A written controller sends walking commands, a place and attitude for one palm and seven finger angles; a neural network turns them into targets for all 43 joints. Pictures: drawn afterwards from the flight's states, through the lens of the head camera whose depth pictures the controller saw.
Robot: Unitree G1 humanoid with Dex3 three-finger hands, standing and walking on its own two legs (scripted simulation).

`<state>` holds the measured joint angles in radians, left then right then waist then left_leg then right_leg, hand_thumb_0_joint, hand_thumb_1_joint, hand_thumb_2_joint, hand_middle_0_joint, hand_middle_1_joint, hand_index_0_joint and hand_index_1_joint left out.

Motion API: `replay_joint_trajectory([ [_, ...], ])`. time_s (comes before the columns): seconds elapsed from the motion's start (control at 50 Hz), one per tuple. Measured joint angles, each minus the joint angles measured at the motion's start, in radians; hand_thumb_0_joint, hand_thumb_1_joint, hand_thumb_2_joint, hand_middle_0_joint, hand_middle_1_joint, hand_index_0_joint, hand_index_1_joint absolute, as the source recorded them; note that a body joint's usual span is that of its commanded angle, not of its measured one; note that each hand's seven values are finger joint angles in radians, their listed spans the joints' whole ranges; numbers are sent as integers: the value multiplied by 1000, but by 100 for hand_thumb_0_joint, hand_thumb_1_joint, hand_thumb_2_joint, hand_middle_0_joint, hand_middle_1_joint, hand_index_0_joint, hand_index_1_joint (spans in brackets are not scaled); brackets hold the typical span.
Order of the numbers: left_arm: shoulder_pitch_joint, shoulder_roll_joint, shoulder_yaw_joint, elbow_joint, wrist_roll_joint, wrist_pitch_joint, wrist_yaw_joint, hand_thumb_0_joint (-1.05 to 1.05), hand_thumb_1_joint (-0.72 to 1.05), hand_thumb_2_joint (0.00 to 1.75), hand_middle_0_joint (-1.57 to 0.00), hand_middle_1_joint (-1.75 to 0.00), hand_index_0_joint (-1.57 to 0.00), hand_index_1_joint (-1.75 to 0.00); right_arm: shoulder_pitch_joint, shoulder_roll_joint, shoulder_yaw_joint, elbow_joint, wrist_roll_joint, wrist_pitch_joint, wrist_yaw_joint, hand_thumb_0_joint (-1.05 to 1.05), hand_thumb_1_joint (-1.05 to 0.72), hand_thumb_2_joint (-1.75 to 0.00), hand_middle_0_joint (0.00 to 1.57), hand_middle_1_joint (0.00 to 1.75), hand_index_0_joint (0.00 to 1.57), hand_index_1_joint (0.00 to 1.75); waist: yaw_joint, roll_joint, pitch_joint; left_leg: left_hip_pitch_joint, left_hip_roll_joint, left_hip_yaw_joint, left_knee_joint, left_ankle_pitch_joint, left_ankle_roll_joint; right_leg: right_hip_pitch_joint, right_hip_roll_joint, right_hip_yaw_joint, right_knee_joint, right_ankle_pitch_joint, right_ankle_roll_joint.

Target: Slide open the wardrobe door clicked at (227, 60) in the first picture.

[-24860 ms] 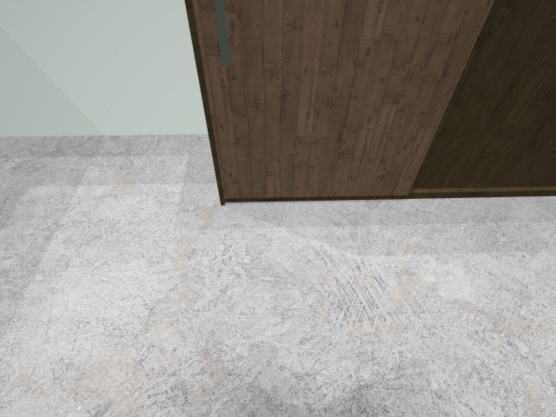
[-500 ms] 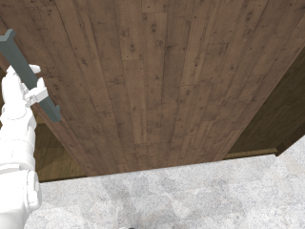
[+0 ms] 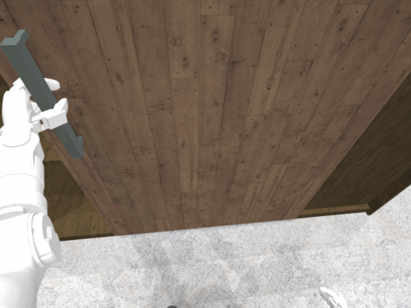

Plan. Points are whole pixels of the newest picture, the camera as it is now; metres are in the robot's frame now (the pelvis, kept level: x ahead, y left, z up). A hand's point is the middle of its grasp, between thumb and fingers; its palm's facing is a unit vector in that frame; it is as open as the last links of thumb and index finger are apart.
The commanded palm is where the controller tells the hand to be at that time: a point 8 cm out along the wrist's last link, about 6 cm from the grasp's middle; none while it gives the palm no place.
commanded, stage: loosen the grip on the handle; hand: left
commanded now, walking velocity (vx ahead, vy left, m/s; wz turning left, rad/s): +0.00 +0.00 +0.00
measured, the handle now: (54, 104) +0.49 +0.32 +0.12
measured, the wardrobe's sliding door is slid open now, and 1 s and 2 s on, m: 0.45 0.45 0.45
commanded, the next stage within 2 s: slip the hand off the handle in 0.44 s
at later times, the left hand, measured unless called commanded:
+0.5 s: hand (48, 114) +0.44 +0.31 +0.13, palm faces +0.41 -0.89 -0.22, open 14.3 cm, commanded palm +0.40 +0.33 +0.14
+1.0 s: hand (16, 117) +0.43 +0.36 +0.13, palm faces +0.43 -0.87 -0.23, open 14.7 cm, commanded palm +0.41 +0.39 +0.14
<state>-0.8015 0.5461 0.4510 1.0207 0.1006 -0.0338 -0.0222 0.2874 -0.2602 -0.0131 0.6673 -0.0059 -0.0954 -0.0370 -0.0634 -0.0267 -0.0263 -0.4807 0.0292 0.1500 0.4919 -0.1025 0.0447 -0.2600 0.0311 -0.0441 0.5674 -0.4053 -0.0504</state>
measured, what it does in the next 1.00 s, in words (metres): stands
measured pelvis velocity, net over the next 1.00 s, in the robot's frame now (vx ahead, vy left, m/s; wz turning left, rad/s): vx -0.02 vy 0.02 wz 0.05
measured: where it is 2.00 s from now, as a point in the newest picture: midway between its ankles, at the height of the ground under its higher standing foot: outside the picture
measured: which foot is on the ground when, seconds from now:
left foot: down 0.00-1.00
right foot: down 0.00-1.00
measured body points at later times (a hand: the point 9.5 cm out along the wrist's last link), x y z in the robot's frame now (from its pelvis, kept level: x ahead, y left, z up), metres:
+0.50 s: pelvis -0.02 +0.01 -0.01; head +0.02 +0.03 +0.44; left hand +0.41 +0.35 +0.15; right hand +0.02 -0.26 -0.12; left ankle +0.09 +0.10 -0.73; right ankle -0.07 -0.08 -0.73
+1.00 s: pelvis -0.02 +0.02 -0.01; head +0.04 +0.05 +0.43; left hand +0.41 +0.41 +0.15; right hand +0.04 -0.26 -0.11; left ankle +0.09 +0.10 -0.73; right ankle -0.07 -0.08 -0.73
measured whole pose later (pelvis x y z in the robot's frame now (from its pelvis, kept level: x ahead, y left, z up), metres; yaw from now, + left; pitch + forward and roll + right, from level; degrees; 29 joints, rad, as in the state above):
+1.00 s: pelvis -0.02 +0.02 -0.01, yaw +3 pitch +9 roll -3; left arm -0.90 0.68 0.39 1.11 0.07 -0.07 -0.03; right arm 0.36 -0.29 0.01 0.70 0.02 -0.04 -0.07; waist -0.08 -0.01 -0.04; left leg -0.65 0.03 0.08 0.62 -0.13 0.07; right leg -0.37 0.04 -0.11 0.63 -0.41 -0.03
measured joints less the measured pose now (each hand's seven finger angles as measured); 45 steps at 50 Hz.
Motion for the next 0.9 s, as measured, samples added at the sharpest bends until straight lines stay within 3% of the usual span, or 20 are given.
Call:
replay_joint_trajectory([
  [0.08,-8,-4,-11,-35,-5,-20,42,-1,34,64,-32,-127,-39,-140,-5,-17,-4,2,-1,35,4,1,-90,-89,21,30,21,30,-12,7,5,-57,23,-18,36,2,1,-46,24,-15,14,18,-7],
  [0.22,-48,13,-67,-2,-3,-16,73,0,-20,37,-34,-127,-38,-136,45,-36,-8,37,17,77,-17,1,-90,-89,20,30,20,30,-31,10,-7,-102,27,-38,65,2,5,-78,30,-34,30,20,-4],
  [0.34,-48,23,-68,18,-11,-17,99,0,-44,26,-33,-125,-35,-130,83,-27,-3,66,18,73,-25,1,-90,-89,20,30,20,30,-36,21,-10,-108,23,-38,74,-3,12,-80,26,-34,33,18,3],
  [0.52,-5,3,-88,-35,-46,0,84,-1,-53,21,-27,-118,-28,-119,98,6,11,72,26,61,-20,1,-90,-89,20,30,20,30,-19,32,-18,-94,17,-35,79,-15,20,-58,19,-32,21,16,13],
  [0.58,5,-5,-67,-43,-43,6,85,-1,-54,20,-26,-116,-27,-118,81,10,20,64,25,58,-21,1,-90,-89,20,30,20,30,-19,32,-20,-92,14,-35,83,-18,22,-55,17,-32,24,14,15],
  [0.7,-19,45,-53,3,-23,-2,71,-1,-55,20,-26,-115,-26,-116,51,9,30,34,26,54,-30,1,-90,-89,20,30,20,30,-22,26,-19,-105,13,-41,98,-22,24,-65,15,-38,37,8,17],
  [0.9,-86,112,-83,71,-35,-21,5,-1,-55,20,-25,-115,-25,-116,64,-20,27,31,33,56,-37,1,-90,-89,20,30,20,30,-11,19,-15,-146,5,-63,121,-26,27,-92,13,-62,51,0,18],
])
